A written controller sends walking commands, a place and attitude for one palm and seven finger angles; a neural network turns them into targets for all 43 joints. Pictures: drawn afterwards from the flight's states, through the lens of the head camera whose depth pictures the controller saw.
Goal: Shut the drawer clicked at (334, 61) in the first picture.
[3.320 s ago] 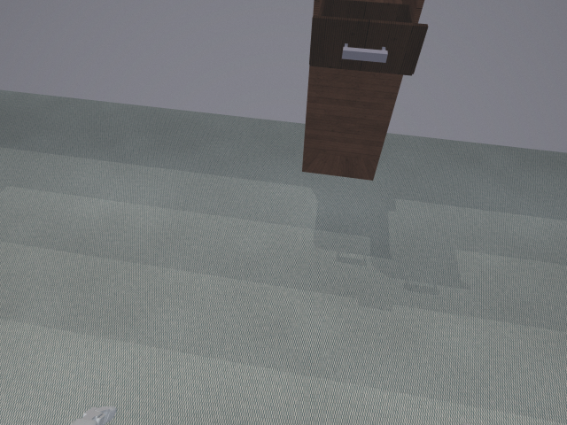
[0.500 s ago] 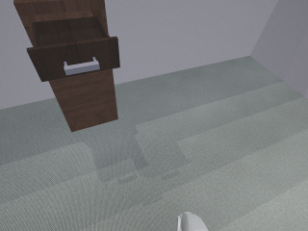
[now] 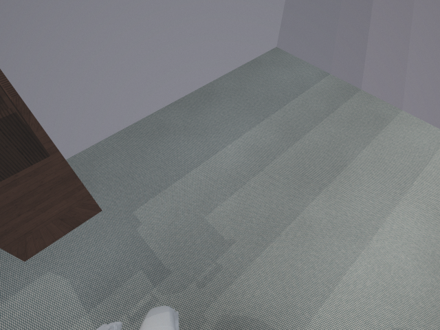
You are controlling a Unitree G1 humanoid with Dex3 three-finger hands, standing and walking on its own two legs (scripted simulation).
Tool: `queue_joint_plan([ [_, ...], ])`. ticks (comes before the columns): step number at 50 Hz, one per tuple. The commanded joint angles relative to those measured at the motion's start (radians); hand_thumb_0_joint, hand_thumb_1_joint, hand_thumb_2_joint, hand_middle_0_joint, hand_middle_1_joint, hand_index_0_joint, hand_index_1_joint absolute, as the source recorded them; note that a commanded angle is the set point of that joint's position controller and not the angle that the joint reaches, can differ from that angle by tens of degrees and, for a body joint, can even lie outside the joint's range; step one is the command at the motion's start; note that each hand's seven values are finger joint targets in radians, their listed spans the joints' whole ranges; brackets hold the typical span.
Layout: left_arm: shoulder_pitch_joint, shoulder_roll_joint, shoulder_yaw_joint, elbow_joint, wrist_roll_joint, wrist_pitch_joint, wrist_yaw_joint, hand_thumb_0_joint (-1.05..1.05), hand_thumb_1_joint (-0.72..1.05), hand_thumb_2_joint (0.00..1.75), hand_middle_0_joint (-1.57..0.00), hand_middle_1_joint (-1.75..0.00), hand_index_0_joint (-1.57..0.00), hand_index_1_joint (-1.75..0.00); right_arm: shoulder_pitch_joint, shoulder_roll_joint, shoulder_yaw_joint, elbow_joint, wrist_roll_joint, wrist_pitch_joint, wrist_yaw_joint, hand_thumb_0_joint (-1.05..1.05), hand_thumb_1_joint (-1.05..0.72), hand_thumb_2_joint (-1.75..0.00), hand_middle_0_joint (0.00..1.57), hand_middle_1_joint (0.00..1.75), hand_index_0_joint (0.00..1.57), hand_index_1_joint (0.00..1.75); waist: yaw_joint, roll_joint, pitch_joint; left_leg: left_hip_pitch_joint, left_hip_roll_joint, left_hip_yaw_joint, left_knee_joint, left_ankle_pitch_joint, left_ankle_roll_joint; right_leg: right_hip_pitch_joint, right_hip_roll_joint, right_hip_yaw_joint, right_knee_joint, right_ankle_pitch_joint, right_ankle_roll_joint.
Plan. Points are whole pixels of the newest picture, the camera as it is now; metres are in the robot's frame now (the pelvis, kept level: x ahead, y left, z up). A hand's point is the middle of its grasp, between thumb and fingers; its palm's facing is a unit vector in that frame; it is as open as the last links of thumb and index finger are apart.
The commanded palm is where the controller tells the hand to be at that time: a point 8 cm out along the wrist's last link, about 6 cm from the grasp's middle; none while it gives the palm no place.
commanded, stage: turn to face it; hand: left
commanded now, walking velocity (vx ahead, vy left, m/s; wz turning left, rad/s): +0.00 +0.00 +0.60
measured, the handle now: out of the picture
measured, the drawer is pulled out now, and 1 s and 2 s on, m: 0.30 0.30 0.30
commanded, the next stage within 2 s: take the last steps up to it in 1.24 s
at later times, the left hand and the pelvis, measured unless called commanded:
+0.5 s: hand out of the picture +0.09 +0.25 -0.17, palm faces +0.25 -0.94 -0.21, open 7.4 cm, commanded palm none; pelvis +0.08 +0.05 +0.01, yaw +12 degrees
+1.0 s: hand out of the picture +0.05 +0.19 -0.15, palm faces +0.51 -0.82 -0.26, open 7.4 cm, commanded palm none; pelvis +0.08 -0.01 +0.01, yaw +32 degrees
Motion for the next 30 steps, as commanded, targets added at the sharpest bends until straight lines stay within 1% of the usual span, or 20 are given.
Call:
queue_joint_plan([
  [1, 0.037, 0.105, 0.023, -0.038, -0.002, -0.032, 0.013, 0.00, 0.90, 0.90, -0.20, -0.30, -0.20, -0.30, 0.183, -0.041, -0.006, 0.028, 0.002, 0.011, -0.005, 0.00, -0.90, -0.90, 0.20, 0.30, 0.20, 0.30, -0.020, -0.103, -0.144, 0.100, -0.024, 0.008, -0.146, 0.093, 0.000, 0.015, -0.260, 0.123, -0.201, 0.464, -0.071],
  [3, 0.057, 0.092, 0.014, -0.014, -0.002, -0.028, 0.012, 0.00, 0.90, 0.90, -0.20, -0.30, -0.20, -0.30, 0.119, -0.032, 0.000, 0.023, 0.007, 0.010, -0.002, 0.00, -0.90, -0.90, 0.20, 0.30, 0.20, 0.30, 0.004, -0.125, -0.130, 0.117, -0.045, 0.015, -0.280, 0.097, 0.002, 0.052, -0.257, 0.107, -0.201, 0.442, -0.059],
  [5, 0.075, 0.097, 0.012, 0.000, 0.001, -0.025, 0.016, 0.00, 0.90, 0.90, -0.20, -0.30, -0.20, -0.30, 0.061, -0.030, 0.005, 0.011, 0.012, 0.001, 0.000, 0.00, -0.90, -0.90, 0.20, 0.30, 0.20, 0.30, 0.030, -0.131, -0.117, 0.136, -0.063, 0.022, -0.404, 0.090, 0.007, 0.102, -0.281, 0.097, -0.184, 0.449, -0.054],
  [7, 0.103, 0.107, 0.014, 0.013, 0.001, -0.016, 0.020, 0.00, 0.90, 0.90, -0.20, -0.30, -0.20, -0.30, 0.000, -0.041, 0.007, 0.001, 0.012, -0.006, 0.002, 0.00, -0.90, -0.90, 0.20, 0.30, 0.20, 0.30, 0.059, -0.114, -0.099, 0.163, -0.086, 0.030, -0.499, 0.083, 0.015, 0.148, -0.307, 0.102, -0.157, 0.462, -0.044],
  [8, 0.116, 0.113, 0.017, 0.019, -0.001, -0.009, 0.022, 0.00, 0.90, 0.90, -0.20, -0.30, -0.20, -0.30, -0.013, -0.046, 0.005, -0.003, 0.009, -0.005, 0.004, 0.00, -0.90, -0.90, 0.20, 0.30, 0.20, 0.30, 0.064, -0.125, -0.088, 0.182, -0.094, 0.037, -0.544, 0.096, 0.018, 0.161, -0.313, 0.095, -0.133, 0.462, -0.031],
  [9, 0.116, 0.118, 0.022, 0.025, -0.002, -0.003, 0.026, 0.00, 0.90, 0.90, -0.20, -0.30, -0.20, -0.30, -0.003, -0.058, 0.002, 0.001, 0.008, -0.004, 0.006, 0.00, -0.90, -0.90, 0.20, 0.30, 0.20, 0.30, 0.058, -0.102, -0.075, 0.216, -0.090, 0.032, -0.607, 0.137, 0.022, 0.161, -0.321, 0.081, -0.092, 0.427, -0.016],
  [10, 0.124, 0.121, 0.023, 0.024, -0.006, 0.003, 0.028, 0.00, 0.90, 0.90, -0.20, -0.30, -0.20, -0.30, 0.024, -0.076, -0.001, 0.010, 0.005, -0.003, 0.007, 0.00, -0.90, -0.90, 0.20, 0.30, 0.20, 0.30, 0.047, -0.064, -0.087, 0.279, -0.097, 0.029, -0.684, 0.229, 0.031, 0.154, -0.305, 0.052, -0.023, 0.393, 0.014],
  [11, 0.141, 0.108, 0.024, 0.019, -0.010, 0.011, 0.028, 0.00, 0.90, 0.90, -0.20, -0.30, -0.20, -0.30, 0.060, -0.121, -0.012, 0.014, 0.002, -0.004, 0.007, 0.00, -0.90, -0.90, 0.20, 0.30, 0.20, 0.30, 0.036, 0.045, -0.111, 0.379, -0.042, -0.051, -0.726, 0.440, 0.062, 0.082, -0.266, 0.012, 0.085, 0.265, 0.058],
  [12, 0.164, 0.072, 0.021, 0.004, -0.017, 0.017, 0.027, 0.00, 0.90, 0.90, -0.20, -0.30, -0.20, -0.30, 0.091, -0.191, -0.026, 0.004, -0.004, -0.001, 0.003, 0.00, -0.90, -0.90, 0.20, 0.30, 0.20, 0.30, 0.034, 0.226, -0.129, 0.462, 0.127, -0.257, -0.764, 0.719, 0.159, -0.053, -0.174, -0.053, 0.224, -0.033, 0.124],
  [13, 0.145, 0.061, 0.014, -0.017, -0.017, 0.023, 0.030, 0.00, 0.90, 0.90, -0.20, -0.30, -0.20, -0.30, 0.109, -0.215, -0.031, 0.006, -0.002, 0.009, 0.000, 0.00, -0.90, -0.90, 0.20, 0.30, 0.20, 0.30, 0.028, 0.279, -0.109, 0.441, 0.229, -0.375, -0.847, 0.818, 0.263, -0.122, -0.112, -0.029, 0.409, -0.453, 0.149],
  [14, 0.105, 0.081, 0.017, -0.023, -0.010, 0.029, 0.032, 0.00, 0.90, 0.90, -0.20, -0.30, -0.20, -0.30, 0.100, -0.208, -0.028, 0.013, -0.004, 0.010, -0.011, 0.00, -0.90, -0.90, 0.20, 0.30, 0.20, 0.30, 0.020, 0.280, -0.100, 0.415, 0.214, -0.420, -0.880, 0.711, 0.295, -0.161, -0.125, 0.046, 0.527, -0.456, 0.147],
  [15, 0.069, 0.096, 0.030, -0.022, -0.004, 0.034, 0.028, 0.00, 0.90, 0.90, -0.20, -0.30, -0.20, -0.30, 0.079, -0.191, -0.028, 0.003, -0.002, 0.011, -0.015, 0.00, -0.90, -0.90, 0.20, 0.30, 0.20, 0.30, 0.019, 0.205, -0.086, 0.380, 0.182, -0.399, -0.902, 0.583, 0.285, -0.192, -0.140, 0.073, 0.586, -0.397, 0.145],
  [17, 0.046, 0.095, 0.038, -0.035, -0.002, 0.036, 0.019, 0.00, 0.90, 0.90, -0.20, -0.30, -0.20, -0.30, 0.030, -0.191, -0.032, -0.023, -0.001, 0.011, -0.015, 0.00, -0.90, -0.90, 0.20, 0.30, 0.20, 0.30, 0.032, 0.120, -0.094, 0.369, 0.133, -0.347, -0.893, 0.491, 0.264, -0.220, -0.146, 0.095, 0.622, -0.306, 0.151],
  [18, 0.057, 0.084, 0.038, -0.034, -0.002, 0.039, 0.016, 0.00, 0.90, 0.90, -0.20, -0.30, -0.20, -0.30, 0.012, -0.195, -0.036, -0.031, 0.000, 0.010, -0.015, 0.00, -0.90, -0.90, 0.20, 0.30, 0.20, 0.30, 0.039, 0.109, -0.121, 0.382, 0.105, -0.307, -0.892, 0.469, 0.249, -0.213, -0.145, 0.094, 0.608, -0.268, 0.157],
  [19, 0.063, 0.080, 0.038, -0.034, -0.003, 0.040, 0.014, 0.00, 0.90, 0.90, -0.20, -0.30, -0.20, -0.30, 0.005, -0.196, -0.040, -0.041, 0.001, 0.009, -0.013, 0.00, -0.90, -0.90, 0.20, 0.30, 0.20, 0.30, 0.042, 0.076, -0.142, 0.396, 0.089, -0.286, -0.891, 0.472, 0.242, -0.210, -0.143, 0.085, 0.592, -0.241, 0.163],
  [21, 0.062, 0.074, 0.041, -0.041, -0.005, 0.048, 0.015, 0.00, 0.90, 0.90, -0.20, -0.30, -0.20, -0.30, 0.004, -0.208, -0.048, -0.048, 0.003, 0.012, -0.011, 0.00, -0.90, -0.90, 0.20, 0.30, 0.20, 0.30, 0.035, 0.108, -0.160, 0.381, 0.066, -0.279, -0.900, 0.396, 0.234, -0.187, -0.138, 0.083, 0.553, -0.220, 0.172],
  [24, 0.034, 0.078, 0.045, -0.062, -0.003, 0.055, 0.014, 0.00, 0.90, 0.90, -0.20, -0.30, -0.20, -0.30, 0.013, -0.216, -0.058, -0.054, 0.003, 0.021, -0.005, 0.00, -0.90, -0.90, 0.20, 0.30, 0.20, 0.30, 0.023, 0.133, -0.148, 0.362, 0.047, -0.315, -0.917, 0.290, 0.232, -0.182, -0.128, 0.081, 0.488, -0.213, 0.179],
  [26, 0.015, 0.077, 0.046, -0.078, -0.005, 0.057, 0.016, 0.00, 0.90, 0.90, -0.20, -0.30, -0.20, -0.30, 0.016, -0.229, -0.067, -0.057, -0.001, 0.026, -0.003, 0.00, -0.90, -0.90, 0.20, 0.30, 0.20, 0.30, 0.014, 0.152, -0.150, 0.367, 0.049, -0.351, -0.911, 0.272, 0.240, -0.175, -0.119, 0.081, 0.432, -0.230, 0.181],
  [28, 0.001, 0.077, 0.045, -0.093, -0.008, 0.055, 0.017, 0.00, 0.90, 0.90, -0.20, -0.30, -0.20, -0.30, 0.022, -0.240, -0.076, -0.062, -0.003, 0.031, -0.002, 0.00, -0.90, -0.90, 0.20, 0.30, 0.20, 0.30, 0.009, 0.154, -0.155, 0.369, 0.041, -0.386, -0.893, 0.302, 0.242, -0.150, -0.105, 0.081, 0.363, -0.244, 0.179],
  [30, 0.015, 0.081, 0.042, -0.100, -0.011, 0.052, 0.018, 0.00, 0.90, 0.90, -0.20, -0.30, -0.20, -0.30, 0.011, -0.249, -0.081, -0.069, -0.003, 0.036, 0.000, 0.00, -0.90, -0.90, 0.20, 0.30, 0.20, 0.30, 0.015, 0.170, -0.176, 0.362, 0.031, -0.408, -0.871, 0.346, 0.238, -0.092, -0.087, 0.080, 0.278, -0.244, 0.174],
])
